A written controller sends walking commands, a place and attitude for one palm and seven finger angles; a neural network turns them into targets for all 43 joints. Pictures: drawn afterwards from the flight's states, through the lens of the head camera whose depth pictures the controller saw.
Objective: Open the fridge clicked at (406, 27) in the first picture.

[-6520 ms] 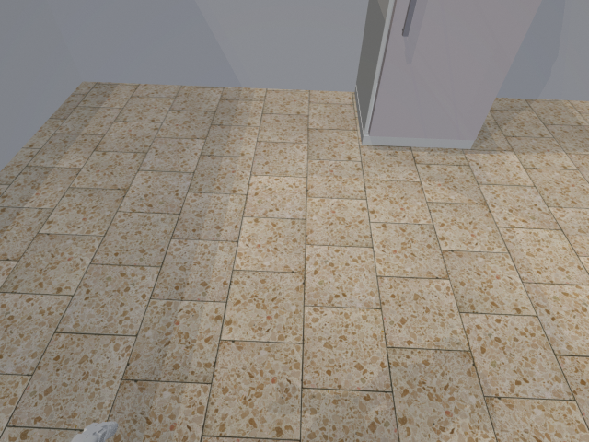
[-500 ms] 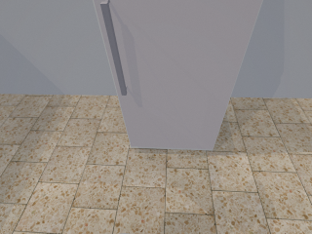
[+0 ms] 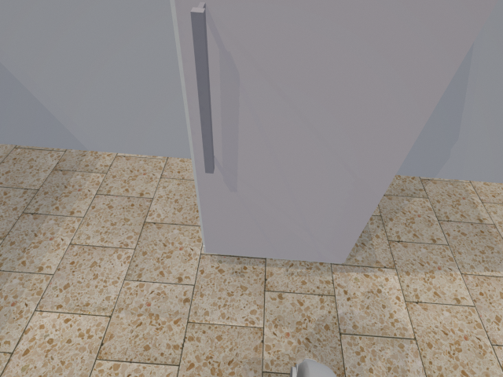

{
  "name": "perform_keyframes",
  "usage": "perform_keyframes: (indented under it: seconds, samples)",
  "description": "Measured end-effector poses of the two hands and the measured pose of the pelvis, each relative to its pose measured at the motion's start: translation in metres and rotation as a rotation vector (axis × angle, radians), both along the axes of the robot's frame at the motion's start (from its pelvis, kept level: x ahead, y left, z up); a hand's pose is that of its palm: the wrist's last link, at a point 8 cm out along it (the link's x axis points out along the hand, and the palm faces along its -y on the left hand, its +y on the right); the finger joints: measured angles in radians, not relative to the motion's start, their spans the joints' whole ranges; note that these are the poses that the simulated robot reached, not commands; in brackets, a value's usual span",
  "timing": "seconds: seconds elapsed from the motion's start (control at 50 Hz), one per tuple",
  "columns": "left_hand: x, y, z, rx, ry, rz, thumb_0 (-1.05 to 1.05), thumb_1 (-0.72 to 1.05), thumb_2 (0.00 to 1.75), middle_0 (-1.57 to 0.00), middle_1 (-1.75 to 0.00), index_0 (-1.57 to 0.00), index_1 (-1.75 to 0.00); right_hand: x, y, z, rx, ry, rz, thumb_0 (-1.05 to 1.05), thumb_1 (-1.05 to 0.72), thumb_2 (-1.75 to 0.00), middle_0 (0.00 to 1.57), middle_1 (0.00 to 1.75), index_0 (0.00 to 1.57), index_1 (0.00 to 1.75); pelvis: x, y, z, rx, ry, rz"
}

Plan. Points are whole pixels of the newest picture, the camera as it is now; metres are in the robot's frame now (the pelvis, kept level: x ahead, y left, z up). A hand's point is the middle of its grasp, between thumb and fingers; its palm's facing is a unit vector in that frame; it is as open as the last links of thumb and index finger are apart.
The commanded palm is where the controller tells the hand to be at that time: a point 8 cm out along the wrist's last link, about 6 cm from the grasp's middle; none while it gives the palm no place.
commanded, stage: take the last steps up to it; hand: left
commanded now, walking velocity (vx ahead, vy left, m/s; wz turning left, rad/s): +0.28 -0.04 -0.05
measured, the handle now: (206, 102) +0.66 +0.15 +0.07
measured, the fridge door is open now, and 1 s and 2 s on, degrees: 0 0 0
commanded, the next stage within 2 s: come to a stop and stand still in 0.30 s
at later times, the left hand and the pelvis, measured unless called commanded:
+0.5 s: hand (179, 343) +0.21 +0.15 -0.18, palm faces +0.04 -0.98 -0.20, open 7.2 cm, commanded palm none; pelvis +0.17 -0.03 -0.01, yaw -1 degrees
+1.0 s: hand (182, 354) +0.19 +0.14 -0.17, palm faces +0.03 -0.96 -0.28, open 7.4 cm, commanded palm none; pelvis +0.16 -0.06 -0.01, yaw -2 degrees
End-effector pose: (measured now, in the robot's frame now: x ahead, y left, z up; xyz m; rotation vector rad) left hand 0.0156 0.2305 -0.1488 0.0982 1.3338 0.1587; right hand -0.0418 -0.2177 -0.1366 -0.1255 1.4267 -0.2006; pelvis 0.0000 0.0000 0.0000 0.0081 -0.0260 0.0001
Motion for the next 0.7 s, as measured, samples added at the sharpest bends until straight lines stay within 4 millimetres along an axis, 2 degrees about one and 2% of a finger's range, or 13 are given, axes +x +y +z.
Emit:
perform_keyframes:
  seconds: [0.08, 0.16, 0.2, 0.24, 0.28, 0.34, 0.42, 0.48, 0.56, 0.64, 0.7]
  samples:
    - [0.083, -0.008, 0.003, 0.016, -0.097, -0.063, 0.01, 0.91, 0.90, -0.20, -0.30, -0.20, -0.30, -0.011, 0.005, -0.006, 0.036, 0.096, -0.060, 0.00, -0.92, -0.90, 0.20, 0.30, 0.20, 0.30, 0.030, -0.008, -0.005, 0.007, -0.002, -0.010]
    - [0.162, -0.026, 0.004, 0.037, -0.186, -0.130, 0.01, 0.91, 0.90, -0.20, -0.30, -0.20, -0.30, -0.009, 0.002, -0.018, 0.072, 0.184, -0.114, 0.00, -0.91, -0.90, 0.20, 0.30, 0.20, 0.30, 0.067, -0.023, -0.016, 0.004, -0.005, -0.021]
    - [0.192, -0.035, 0.000, 0.054, -0.241, -0.143, 0.00, 0.91, 0.90, -0.20, -0.30, -0.20, -0.30, 0.000, -0.004, -0.027, 0.090, 0.218, -0.126, 0.00, -0.91, -0.90, 0.20, 0.30, 0.20, 0.30, 0.086, -0.034, -0.027, 0.011, -0.007, -0.020]
    - [0.206, -0.042, 0.000, 0.058, -0.263, -0.137, 0.00, 0.91, 0.90, -0.20, -0.30, -0.20, -0.30, 0.021, -0.014, -0.032, 0.091, 0.216, -0.125, 0.01, -0.91, -0.90, 0.20, 0.30, 0.20, 0.30, 0.097, -0.040, -0.028, 0.003, -0.017, -0.016]
    - [0.208, -0.046, 0.003, 0.056, -0.245, -0.124, 0.00, 0.91, 0.90, -0.20, -0.30, -0.20, -0.30, 0.051, -0.025, -0.032, 0.080, 0.174, -0.108, 0.01, -0.91, -0.90, 0.20, 0.30, 0.20, 0.30, 0.108, -0.043, -0.024, -0.005, -0.022, -0.012]
    - [0.202, -0.051, 0.006, 0.052, -0.185, -0.100, 0.00, 0.91, 0.90, -0.20, -0.30, -0.20, -0.30, 0.108, -0.040, -0.029, 0.054, 0.070, -0.070, 0.01, -0.91, -0.90, 0.20, 0.30, 0.20, 0.30, 0.125, -0.044, -0.015, -0.014, -0.015, -0.009]
    - [0.197, -0.040, 0.008, 0.068, -0.128, -0.062, -0.01, 0.95, 0.90, -0.20, -0.30, -0.20, -0.30, 0.182, -0.048, -0.018, 0.027, -0.070, -0.021, 0.00, -0.91, -0.90, 0.20, 0.30, 0.19, 0.30, 0.146, -0.042, -0.008, -0.021, -0.002, -0.007]
    - [0.191, -0.035, 0.004, 0.051, -0.081, -0.043, -0.01, 0.94, 0.90, -0.20, -0.30, -0.20, -0.30, 0.227, -0.049, -0.010, -0.004, -0.138, 0.016, 0.01, -0.93, -0.90, 0.20, 0.30, 0.19, 0.30, 0.162, -0.036, -0.006, -0.031, 0.000, -0.011]
    - [0.186, -0.028, -0.012, 0.015, -0.018, -0.008, 0.00, 0.93, 0.90, -0.20, -0.30, -0.20, -0.30, 0.270, -0.042, -0.006, -0.042, -0.195, 0.058, 0.01, -0.93, -0.90, 0.20, 0.30, 0.19, 0.30, 0.183, -0.023, -0.012, -0.056, -0.013, -0.015]
    - [0.182, -0.026, -0.017, -0.008, 0.039, 0.013, 0.00, 0.92, 0.90, -0.20, -0.30, -0.20, -0.30, 0.296, -0.027, 0.002, -0.047, -0.204, 0.079, 0.00, -0.93, -0.90, 0.20, 0.30, 0.19, 0.30, 0.194, -0.017, -0.008, -0.024, -0.012, -0.023]
    - [0.178, -0.024, -0.014, -0.006, 0.076, 0.005, 0.00, 0.92, 0.90, -0.20, -0.30, -0.20, -0.30, 0.310, -0.020, 0.003, -0.038, -0.218, 0.080, 0.00, -0.93, -0.90, 0.20, 0.30, 0.20, 0.30, 0.194, -0.015, -0.006, -0.014, -0.001, -0.030]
